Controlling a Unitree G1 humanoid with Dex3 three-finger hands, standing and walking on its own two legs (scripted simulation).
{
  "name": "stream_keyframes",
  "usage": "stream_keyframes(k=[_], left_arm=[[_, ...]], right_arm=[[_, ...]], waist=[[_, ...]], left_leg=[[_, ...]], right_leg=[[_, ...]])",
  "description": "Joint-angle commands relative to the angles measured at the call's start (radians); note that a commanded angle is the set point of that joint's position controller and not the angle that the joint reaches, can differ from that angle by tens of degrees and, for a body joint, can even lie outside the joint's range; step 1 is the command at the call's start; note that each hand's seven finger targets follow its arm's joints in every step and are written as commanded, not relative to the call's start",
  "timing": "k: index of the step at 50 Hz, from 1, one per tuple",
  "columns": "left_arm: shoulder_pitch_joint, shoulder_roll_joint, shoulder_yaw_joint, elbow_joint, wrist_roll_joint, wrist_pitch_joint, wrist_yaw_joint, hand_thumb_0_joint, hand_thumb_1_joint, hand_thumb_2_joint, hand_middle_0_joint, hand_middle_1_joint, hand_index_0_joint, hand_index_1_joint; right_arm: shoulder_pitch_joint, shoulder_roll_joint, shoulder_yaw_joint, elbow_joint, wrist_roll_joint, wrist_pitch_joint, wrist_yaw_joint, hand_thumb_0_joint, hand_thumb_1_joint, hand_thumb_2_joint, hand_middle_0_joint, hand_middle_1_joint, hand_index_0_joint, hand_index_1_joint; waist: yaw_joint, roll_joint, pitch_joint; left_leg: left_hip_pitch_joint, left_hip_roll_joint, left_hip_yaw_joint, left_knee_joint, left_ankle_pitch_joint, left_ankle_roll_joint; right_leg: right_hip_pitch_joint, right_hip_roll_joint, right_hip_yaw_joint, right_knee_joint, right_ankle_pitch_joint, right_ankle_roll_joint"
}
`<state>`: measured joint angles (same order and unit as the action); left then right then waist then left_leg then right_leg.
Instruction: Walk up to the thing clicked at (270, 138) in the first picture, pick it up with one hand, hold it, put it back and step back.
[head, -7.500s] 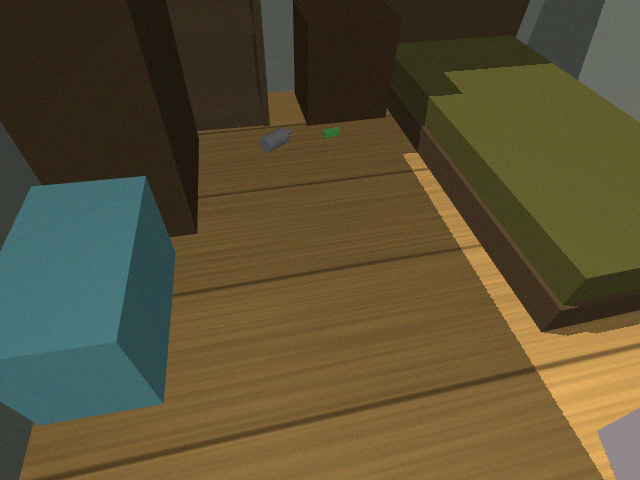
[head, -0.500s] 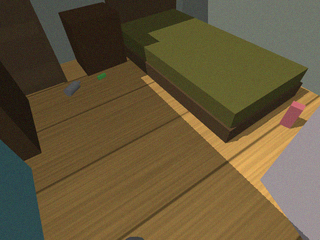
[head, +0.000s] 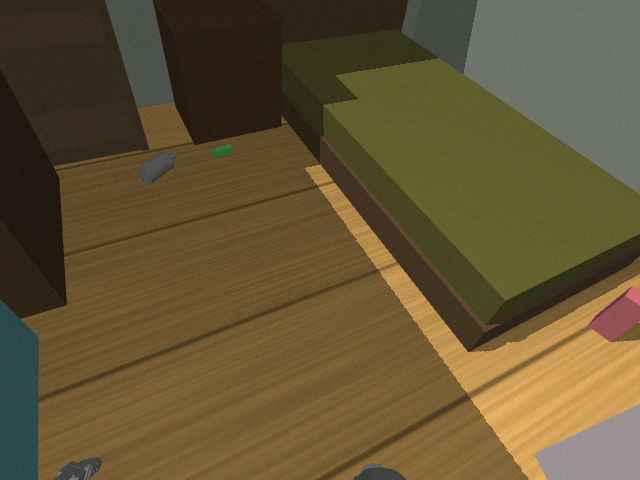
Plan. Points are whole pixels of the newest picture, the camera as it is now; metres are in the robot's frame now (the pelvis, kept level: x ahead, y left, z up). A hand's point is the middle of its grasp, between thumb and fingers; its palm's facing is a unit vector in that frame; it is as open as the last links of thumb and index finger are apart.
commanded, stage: walk up
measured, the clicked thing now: (159, 165) +1.54 +0.66 -0.73
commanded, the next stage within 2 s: stand in 1.68 s
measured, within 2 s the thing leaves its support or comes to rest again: neither
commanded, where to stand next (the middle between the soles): +0.24 -0.04 m, yaw +20 degrees
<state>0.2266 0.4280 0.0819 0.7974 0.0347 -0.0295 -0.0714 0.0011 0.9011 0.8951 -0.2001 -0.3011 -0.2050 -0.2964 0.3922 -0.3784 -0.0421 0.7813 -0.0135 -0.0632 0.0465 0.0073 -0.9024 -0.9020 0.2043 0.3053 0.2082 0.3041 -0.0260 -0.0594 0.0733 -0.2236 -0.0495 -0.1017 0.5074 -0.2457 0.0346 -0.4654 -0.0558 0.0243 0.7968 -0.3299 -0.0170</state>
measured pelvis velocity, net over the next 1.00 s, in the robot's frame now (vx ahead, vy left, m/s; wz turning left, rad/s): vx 0.16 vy -0.05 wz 0.36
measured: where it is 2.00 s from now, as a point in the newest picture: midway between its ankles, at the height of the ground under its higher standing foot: outside the picture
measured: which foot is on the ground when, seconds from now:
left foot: down 0.00-0.12, up 0.14-0.46, down 0.48-0.74, up 0.76-0.98, down 1.00-1.00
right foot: up 0.00-0.10, down 0.12-0.50, up 0.52-0.70, down 0.72-1.00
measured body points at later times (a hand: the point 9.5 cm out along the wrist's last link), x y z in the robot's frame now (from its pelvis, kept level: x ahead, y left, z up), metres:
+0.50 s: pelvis +0.16 -0.05 -0.02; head +0.20 -0.03 +0.42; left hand +0.12 +0.27 -0.14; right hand +0.34 -0.33 -0.12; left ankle +0.23 +0.08 -0.74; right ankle +0.14 -0.16 -0.73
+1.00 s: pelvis +0.16 -0.05 -0.03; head +0.21 -0.04 +0.42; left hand +0.10 +0.29 -0.13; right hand +0.38 -0.32 -0.14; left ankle +0.15 +0.07 -0.74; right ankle +0.21 -0.20 -0.74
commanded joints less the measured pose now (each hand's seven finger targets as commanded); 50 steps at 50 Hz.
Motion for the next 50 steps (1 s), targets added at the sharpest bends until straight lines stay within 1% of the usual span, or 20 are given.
stream_keyframes(k=[1,5,7,8,13,17,19,23,25,26,29,35,36,37,38,42,45,48,49,50], left_arm=[[-0.014,0.161,0.068,-0.082,-0.001,-0.024,0.007,0.0,0.9,0.9,-0.2,-0.3,-0.2,-0.3],[0.162,0.19,0.089,-0.045,0.003,-0.052,0.028,0.0,0.9,0.9,-0.2,-0.3,-0.2,-0.3],[0.192,0.309,0.11,-0.074,0.015,-0.07,0.039,0.0,0.9,0.9,-0.2,-0.3,-0.2,-0.3],[0.112,0.309,0.101,-0.083,0.0,-0.061,0.033,0.0,0.9,0.9,-0.2,-0.3,-0.2,-0.3],[0.108,0.226,0.058,-0.056,-0.018,-0.063,0.038,0.0,0.9,0.9,-0.2,-0.3,-0.2,-0.3],[0.109,0.207,0.038,-0.072,-0.015,-0.05,0.052,0.0,0.9,0.9,-0.2,-0.3,-0.2,-0.3],[0.105,0.215,0.034,-0.071,-0.021,-0.035,0.059,0.0,0.9,0.9,-0.2,-0.3,-0.2,-0.3],[0.056,0.177,0.005,-0.095,-0.045,-0.008,0.07,0.0,0.9,0.9,-0.2,-0.3,-0.2,-0.3],[0.136,0.13,0.0,-0.089,-0.067,0.017,0.081,0.0,0.9,0.9,-0.2,-0.3,-0.2,-0.3],[0.116,0.17,0.004,-0.062,-0.054,0.033,0.087,0.0,0.9,0.9,-0.2,-0.3,-0.2,-0.3],[0.131,0.178,0.015,-0.008,-0.045,0.042,0.081,0.0,0.9,0.9,-0.2,-0.3,-0.2,-0.3],[0.207,0.164,0.029,0.056,-0.027,0.004,0.096,0.0,0.9,0.9,-0.2,-0.3,-0.2,-0.3],[0.211,0.23,0.045,0.048,-0.008,-0.007,0.101,0.0,0.9,0.9,-0.2,-0.3,-0.2,-0.3],[0.127,0.334,0.069,0.009,0.009,-0.016,0.104,0.0,0.9,0.9,-0.2,-0.3,-0.2,-0.3],[0.059,0.389,0.077,-0.014,0.007,-0.02,0.109,0.0,0.9,0.9,-0.2,-0.3,-0.2,-0.3],[-0.011,0.272,0.05,-0.013,0.002,-0.032,0.117,0.0,0.9,0.9,-0.2,-0.3,-0.2,-0.3],[0.055,0.274,0.049,-0.006,0.01,-0.028,0.105,0.0,0.9,0.9,-0.2,-0.3,-0.2,-0.3],[-0.008,0.268,0.037,-0.022,-0.012,-0.007,0.095,0.0,0.9,0.9,-0.2,-0.3,-0.2,-0.3],[0.014,0.215,0.02,-0.019,-0.022,0.001,0.092,0.0,0.9,0.9,-0.2,-0.3,-0.2,-0.3],[0.036,0.136,-0.004,-0.027,-0.029,0.007,0.089,0.0,0.9,0.9,-0.2,-0.3,-0.2,-0.3]], right_arm=[[0.009,-0.291,-0.101,-0.099,-0.004,-0.03,-0.025,0.0,-0.9,-0.9,0.2,0.3,0.2,0.3],[0.004,-0.213,-0.066,-0.121,0.0,-0.022,-0.039,0.0,-0.9,-0.9,0.2,0.3,0.2,0.3],[0.06,-0.143,-0.039,-0.12,0.014,-0.02,-0.049,0.0,-0.9,-0.9,0.2,0.3,0.2,0.3],[0.043,-0.243,-0.066,-0.094,0.001,-0.019,-0.061,0.0,-0.9,-0.9,0.2,0.3,0.2,0.3],[0.04,-0.223,-0.066,-0.031,0.003,-0.022,-0.021,0.0,-0.9,-0.9,0.2,0.3,0.2,0.3],[-0.022,-0.166,-0.052,-0.045,0.006,-0.01,-0.026,0.0,-0.9,-0.9,0.2,0.3,0.2,0.3],[-0.055,-0.163,-0.056,-0.051,0.006,-0.003,-0.035,0.0,-0.9,-0.9,0.2,0.3,0.2,0.3],[0.018,-0.229,-0.081,-0.029,-0.005,-0.003,-0.054,0.0,-0.9,-0.9,0.2,0.3,0.2,0.3],[0.024,-0.329,-0.097,-0.068,0.01,-0.004,-0.068,0.0,-0.9,-0.9,0.2,0.3,0.2,0.3],[-0.023,-0.314,-0.1,-0.066,0.025,0.006,-0.073,0.0,-0.9,-0.9,0.2,0.3,0.2,0.3],[-0.175,-0.286,-0.079,-0.082,0.012,0.026,-0.086,0.0,-0.9,-0.9,0.2,0.3,0.2,0.3],[-0.261,-0.256,-0.069,-0.094,0.005,0.073,-0.055,0.0,-0.9,-0.9,0.2,0.3,0.2,0.3],[-0.277,-0.211,-0.061,-0.113,0.009,0.083,-0.053,0.0,-0.9,-0.9,0.2,0.3,0.2,0.3],[-0.265,-0.156,-0.052,-0.122,0.004,0.089,-0.053,0.0,-0.9,-0.9,0.2,0.3,0.2,0.3],[-0.282,-0.21,-0.072,-0.112,-0.007,0.097,-0.069,0.0,-0.9,-0.9,0.2,0.3,0.2,0.3],[-0.216,-0.222,-0.083,-0.049,0.011,0.08,-0.047,0.0,-0.9,-0.9,0.2,0.3,0.2,0.3],[-0.27,-0.197,-0.075,-0.048,0.002,0.067,-0.03,0.0,-0.9,-0.9,0.2,0.3,0.2,0.3],[-0.178,-0.182,-0.078,0.013,0.002,0.051,-0.032,0.0,-0.9,-0.9,0.2,0.3,0.2,0.3],[-0.139,-0.207,-0.086,0.041,-0.005,0.042,-0.04,0.0,-0.9,-0.9,0.2,0.3,0.2,0.3],[-0.111,-0.267,-0.099,0.042,-0.022,0.033,-0.049,0.0,-0.9,-0.9,0.2,0.3,0.2,0.3]], waist=[[0.01,0.212,0.0],[0.128,0.08,-0.102],[0.112,-0.191,-0.104],[0.081,-0.104,-0.071],[0.059,-0.093,0.045],[0.068,-0.116,-0.041],[0.068,-0.105,-0.063],[-0.015,0.041,-0.137],[0.002,0.262,-0.244],[0.012,0.181,-0.224],[0.056,0.199,-0.113],[0.091,0.22,-0.152],[0.106,0.06,-0.111],[0.078,-0.155,-0.032],[0.08,-0.174,-0.024],[0.028,-0.079,-0.027],[0.086,-0.145,-0.07],[0.027,-0.131,-0.123],[0.012,-0.039,-0.15],[0.0,0.155,-0.177]], left_leg=[[-0.119,0.211,-0.25,-0.216,-0.14,0.165],[-0.242,0.126,-0.151,0.141,0.052,0.082],[-0.511,-0.054,0.053,0.566,-0.272,0.007],[-0.498,0.054,0.029,0.634,-0.269,0.009],[-0.35,0.106,0.058,0.431,-0.135,-0.013],[-0.199,0.065,0.131,0.245,-0.031,-0.021],[-0.156,0.036,0.159,0.207,0.041,-0.011],[0.14,0.057,0.109,0.042,0.406,0.065],[0.24,0.443,-0.42,-0.015,0.776,0.323],[0.128,0.439,-0.41,-0.051,0.586,0.333],[-0.1,0.301,-0.204,-0.04,0.304,0.212],[-0.208,0.193,-0.126,0.147,0.256,0.132],[-0.287,0.086,-0.071,0.295,0.125,0.074],[-0.442,-0.059,0.0,0.474,-0.248,-0.001],[-0.407,-0.013,-0.07,0.649,-0.379,-0.012],[-0.361,0.044,0.007,0.599,-0.233,-0.032],[-0.283,0.052,0.098,0.352,-0.246,-0.028],[-0.042,0.002,0.167,0.039,-0.055,-0.01],[0.093,0.007,0.11,-0.029,0.002,0.008],[0.195,0.167,-0.155,-0.071,0.037,0.068]], right_leg=[[0.086,0.025,-0.026,-0.123,0.065,0.004],[0.466,0.029,0.008,-0.343,0.091,-0.043],[0.562,-0.37,0.571,-0.589,-0.253,-0.159],[0.448,-0.429,0.614,-0.572,-0.259,-0.253],[0.277,-0.225,0.144,-0.515,0.201,-0.216],[0.299,-0.207,-0.015,-0.347,0.724,-0.198],[0.298,-0.198,-0.049,-0.287,0.78,-0.175],[0.151,-0.113,-0.116,0.004,0.531,-0.072],[-0.028,0.047,-0.079,0.354,-0.284,0.012],[0.023,-0.014,0.004,0.386,-0.33,0.004],[0.071,-0.038,-0.003,0.279,-0.242,-0.012],[0.293,0.029,-0.085,-0.18,0.021,-0.013],[0.255,-0.089,0.102,-0.332,-0.04,-0.055],[0.218,-0.355,0.463,-0.478,-0.019,-0.158],[0.137,-0.491,0.58,-0.493,0.145,-0.304],[0.244,-0.282,0.142,-0.294,0.492,-0.215],[0.334,-0.24,0.078,-0.233,0.504,-0.193],[0.246,-0.194,0.016,-0.106,0.418,-0.146],[0.157,-0.154,-0.022,0.008,0.335,-0.1],[-0.004,-0.099,-0.055,0.161,0.113,-0.039]])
